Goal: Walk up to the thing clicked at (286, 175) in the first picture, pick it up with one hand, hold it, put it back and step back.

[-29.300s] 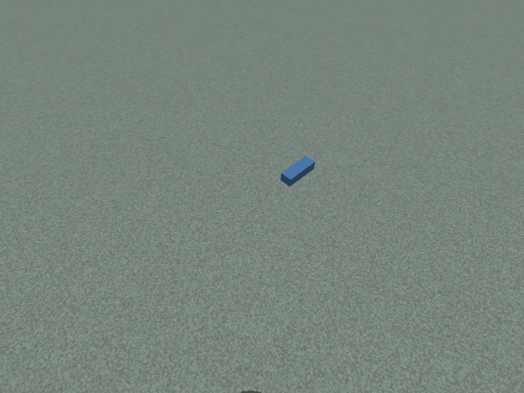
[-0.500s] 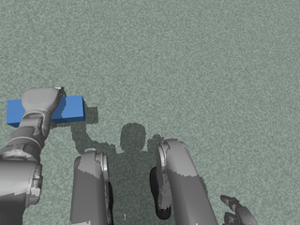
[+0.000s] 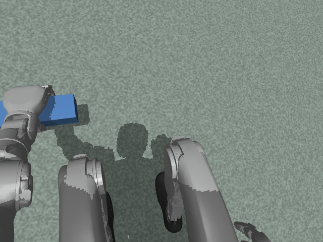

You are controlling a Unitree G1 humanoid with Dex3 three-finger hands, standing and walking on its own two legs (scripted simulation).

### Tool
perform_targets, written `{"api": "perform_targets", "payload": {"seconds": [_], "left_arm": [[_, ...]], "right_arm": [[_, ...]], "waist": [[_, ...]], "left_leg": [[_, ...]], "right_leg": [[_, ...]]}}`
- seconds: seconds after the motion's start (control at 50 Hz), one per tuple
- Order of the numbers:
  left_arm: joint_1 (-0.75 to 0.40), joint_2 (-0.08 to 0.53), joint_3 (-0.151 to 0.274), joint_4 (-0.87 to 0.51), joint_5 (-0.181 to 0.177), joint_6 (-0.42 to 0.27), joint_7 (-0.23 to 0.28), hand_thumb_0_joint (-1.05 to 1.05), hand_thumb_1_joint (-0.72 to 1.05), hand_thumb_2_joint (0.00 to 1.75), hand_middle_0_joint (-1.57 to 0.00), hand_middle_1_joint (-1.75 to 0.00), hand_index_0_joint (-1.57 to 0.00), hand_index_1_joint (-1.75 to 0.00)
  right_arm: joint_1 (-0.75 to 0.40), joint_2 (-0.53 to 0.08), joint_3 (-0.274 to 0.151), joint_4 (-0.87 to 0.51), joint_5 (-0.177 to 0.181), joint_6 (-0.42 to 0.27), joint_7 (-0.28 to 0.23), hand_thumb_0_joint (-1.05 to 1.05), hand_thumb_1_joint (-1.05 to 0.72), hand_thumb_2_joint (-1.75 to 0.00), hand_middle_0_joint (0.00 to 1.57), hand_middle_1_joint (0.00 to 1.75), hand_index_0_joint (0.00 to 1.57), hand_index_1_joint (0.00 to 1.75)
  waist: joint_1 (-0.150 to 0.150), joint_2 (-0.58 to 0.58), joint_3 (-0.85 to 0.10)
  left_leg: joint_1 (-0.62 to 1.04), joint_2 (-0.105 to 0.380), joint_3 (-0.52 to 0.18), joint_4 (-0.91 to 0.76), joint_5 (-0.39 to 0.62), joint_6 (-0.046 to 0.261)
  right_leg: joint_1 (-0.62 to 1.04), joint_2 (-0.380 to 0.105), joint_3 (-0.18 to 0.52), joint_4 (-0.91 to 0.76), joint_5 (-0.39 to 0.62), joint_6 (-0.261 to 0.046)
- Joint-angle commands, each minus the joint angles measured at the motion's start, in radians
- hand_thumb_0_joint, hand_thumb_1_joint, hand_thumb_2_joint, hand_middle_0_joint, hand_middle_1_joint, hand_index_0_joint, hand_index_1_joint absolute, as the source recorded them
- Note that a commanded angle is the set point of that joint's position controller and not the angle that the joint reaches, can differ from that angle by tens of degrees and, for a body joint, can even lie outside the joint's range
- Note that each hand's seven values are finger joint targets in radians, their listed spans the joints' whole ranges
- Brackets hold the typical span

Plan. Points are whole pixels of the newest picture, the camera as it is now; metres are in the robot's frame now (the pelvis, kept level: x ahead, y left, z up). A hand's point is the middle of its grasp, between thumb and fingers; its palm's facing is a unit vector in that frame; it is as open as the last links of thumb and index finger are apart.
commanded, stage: crouch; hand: left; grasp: from above
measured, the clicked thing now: (36, 113) +0.45 +0.25 -0.20
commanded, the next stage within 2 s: lower in 0.12 s
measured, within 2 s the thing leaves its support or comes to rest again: rests again in 1.44 s
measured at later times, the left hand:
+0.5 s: hand (41, 115) +0.45 +0.24 -0.23, palm faces -0.49 -0.04 -0.87, open 9.8 cm
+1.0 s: hand (48, 115) +0.47 +0.24 -0.28, palm faces -0.47 -0.09 -0.88, open 9.7 cm
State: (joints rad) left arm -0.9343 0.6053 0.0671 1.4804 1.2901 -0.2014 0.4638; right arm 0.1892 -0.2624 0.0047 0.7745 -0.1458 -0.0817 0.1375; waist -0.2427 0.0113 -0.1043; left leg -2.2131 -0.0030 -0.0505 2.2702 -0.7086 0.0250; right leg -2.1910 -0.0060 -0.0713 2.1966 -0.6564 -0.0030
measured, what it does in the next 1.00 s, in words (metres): lowers itself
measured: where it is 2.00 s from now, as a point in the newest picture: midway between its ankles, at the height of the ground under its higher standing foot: (138, 222)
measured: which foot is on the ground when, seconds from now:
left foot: down 0.00-1.00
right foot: down 0.00-1.00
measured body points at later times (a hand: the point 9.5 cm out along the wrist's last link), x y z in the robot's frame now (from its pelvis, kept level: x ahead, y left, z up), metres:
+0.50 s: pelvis +0.00 +0.00 -0.04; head +0.25 +0.06 +0.33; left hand +0.47 +0.24 -0.18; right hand +0.03 -0.28 -0.14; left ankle +0.07 +0.11 -0.34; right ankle +0.10 -0.12 -0.34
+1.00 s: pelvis +0.00 +0.00 -0.07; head +0.27 +0.06 +0.29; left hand +0.49 +0.24 -0.23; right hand +0.01 -0.27 -0.15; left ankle +0.07 +0.11 -0.34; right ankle +0.10 -0.12 -0.34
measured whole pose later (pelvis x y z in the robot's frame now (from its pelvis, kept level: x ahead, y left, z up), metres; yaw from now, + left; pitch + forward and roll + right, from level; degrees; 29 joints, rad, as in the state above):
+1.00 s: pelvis +0.00 +0.00 -0.07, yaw -5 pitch +32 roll -10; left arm -1.00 0.80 0.17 1.65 1.32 -0.23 0.56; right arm 0.15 -0.30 0.13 0.73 -0.22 -0.16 0.22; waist -0.34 -0.04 0.06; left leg -2.36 0.00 -0.13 2.51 -0.73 0.03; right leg -2.31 0.00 -0.15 2.38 -0.65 0.00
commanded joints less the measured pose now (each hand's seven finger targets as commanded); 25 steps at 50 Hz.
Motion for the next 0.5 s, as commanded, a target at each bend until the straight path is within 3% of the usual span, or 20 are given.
{"api": "perform_targets", "payload": {"seconds": [0.0,0.06,0.14,0.18,0.2,0.22,0.3,0.32,0.34,0.38,0.4,0.44,0.48], "left_arm": [[-0.391,0.255,0.027,-0.131,-0.007,0.004,0.072,0.0,0.64,0.9,-1.02,-0.71,-1.01,-0.72],[-0.379,0.268,0.031,-0.113,-0.008,0.013,0.075,0.0,0.64,0.9,-1.02,-0.71,-1.02,-0.72],[-0.407,0.268,0.028,-0.128,-0.009,0.017,0.073,0.0,0.67,0.94,-1.07,-0.69,-1.05,-0.71],[-0.391,0.273,0.024,-0.123,-0.013,0.017,0.066,0.0,0.68,0.93,-1.07,-0.69,-1.06,-0.71],[-0.407,0.29,0.033,-0.137,-0.014,0.015,0.065,0.0,0.68,0.94,-1.08,-0.7,-1.06,-0.72],[-0.36,0.266,0.017,-0.093,-0.014,0.021,0.062,0.0,0.65,0.98,-1.08,-0.67,-1.05,-0.71],[-0.423,0.292,0.019,-0.096,-0.017,0.005,0.055,0.0,0.63,0.93,-1.06,-0.66,-1.03,-0.69],[-0.411,0.311,0.019,-0.081,-0.015,0.0,0.055,0.0,0.63,0.9,-1.05,-0.66,-1.03,-0.69],[-0.366,0.281,0.006,-0.019,-0.02,0.002,0.057,0.0,0.61,0.89,-1.04,-0.65,-1.02,-0.67],[-0.394,0.292,0.012,-0.045,-0.018,-0.008,0.068,0.0,0.63,0.89,-1.05,-0.65,-1.03,-0.67],[-0.446,0.334,0.033,-0.097,-0.008,-0.019,0.075,0.0,0.65,0.89,-1.05,-0.67,-1.04,-0.69],[-0.375,0.286,0.008,-0.022,0.0,-0.013,0.081,0.0,0.66,0.87,-1.05,-0.68,-1.04,-0.69],[-0.415,0.331,0.034,-0.062,0.01,-0.021,0.096,0.0,0.67,0.92,-1.06,-0.7,-1.05,-0.72]], "right_arm": [[0.203,-0.233,-0.065,-0.015,-0.002,-0.017,-0.01,0.0,-0.9,-0.9,0.2,0.3,0.2,0.3],[0.206,-0.239,-0.059,-0.01,-0.003,-0.018,-0.01,0.0,-0.91,-0.9,0.2,0.3,0.2,0.3],[0.218,-0.252,-0.053,-0.003,-0.006,-0.02,-0.007,0.0,-0.91,-0.9,0.2,0.3,0.2,0.3],[0.207,-0.247,-0.049,-0.006,-0.003,-0.02,-0.006,0.0,-0.91,-0.9,0.2,0.3,0.2,0.3],[0.22,-0.251,-0.047,0.001,-0.006,-0.021,-0.004,0.0,-0.91,-0.9,0.2,0.3,0.2,0.3],[0.21,-0.246,-0.043,-0.01,-0.003,-0.019,-0.005,0.0,-0.9,-0.9,0.2,0.3,0.2,0.3],[0.227,-0.255,-0.028,0.0,-0.011,-0.021,-0.003,0.0,-0.9,-0.9,0.2,0.3,0.2,0.3],[0.214,-0.256,-0.024,-0.005,-0.011,-0.022,-0.001,0.0,-0.9,-0.9,0.2,0.3,0.2,0.3],[0.201,-0.256,-0.019,-0.012,-0.01,-0.023,-0.002,0.0,-0.9,-0.9,0.2,0.3,0.2,0.3],[0.204,-0.264,-0.014,-0.012,-0.013,-0.027,-0.001,0.0,-0.9,-0.9,0.2,0.3,0.2,0.3],[0.21,-0.267,-0.015,-0.006,-0.016,-0.028,0.0,0.0,-0.9,-0.9,0.2,0.3,0.2,0.3],[0.194,-0.263,-0.007,-0.016,-0.017,-0.032,0.005,0.0,-0.9,-0.9,0.2,0.3,0.2,0.3],[0.206,-0.277,-0.007,-0.01,-0.023,-0.032,0.006,0.0,-0.9,-0.9,0.2,0.3,0.2,0.3]], "waist": [[-0.016,0.236,-0.674],[-0.003,0.26,-0.704],[-0.023,0.284,-0.693],[-0.011,0.296,-0.692],[-0.02,0.276,-0.683],[-0.013,0.259,-0.677],[-0.048,0.219,-0.634],[-0.039,0.223,-0.628],[-0.033,0.211,-0.617],[-0.041,0.23,-0.629],[-0.046,0.263,-0.645],[-0.045,0.283,-0.621],[-0.058,0.301,-0.63]], "left_leg": [[0.482,-0.026,0.026,-0.229,0.146,0.008],[0.503,-0.026,0.027,-0.216,0.18,0.005],[0.506,-0.022,0.013,-0.2,0.214,0.0],[0.495,-0.023,0.018,-0.192,0.22,0.0],[0.486,-0.023,0.017,-0.18,0.218,0.003],[0.452,-0.025,0.029,-0.174,0.214,0.008],[0.402,-0.024,0.027,-0.132,0.201,0.017],[0.376,-0.025,0.03,-0.126,0.191,0.017],[0.357,-0.026,0.032,-0.122,0.179,0.018],[0.385,-0.023,0.018,-0.124,0.185,0.011],[0.402,-0.023,0.016,-0.121,0.187,0.008],[0.413,-0.022,0.009,-0.123,0.195,0.0],[0.432,-0.02,0.005,-0.105,0.215,0.0]], "right_leg": [[0.331,0.03,-0.036,-0.22,0.154,-0.04],[0.331,0.031,-0.038,-0.202,0.185,-0.041],[0.301,0.029,-0.047,-0.171,0.218,-0.042],[0.307,0.033,-0.048,-0.161,0.222,-0.044],[0.314,0.031,-0.049,-0.162,0.224,-0.04],[0.339,0.037,-0.046,-0.171,0.227,-0.038],[0.334,0.039,-0.051,-0.161,0.226,-0.03],[0.342,0.042,-0.051,-0.155,0.215,-0.03],[0.338,0.044,-0.051,-0.152,0.207,-0.03],[0.317,0.045,-0.066,-0.133,0.203,-0.033],[0.305,0.046,-0.071,-0.122,0.202,-0.037],[0.282,0.046,-0.08,-0.098,0.208,-0.041],[0.271,0.048,-0.087,-0.088,0.226,-0.039]]}}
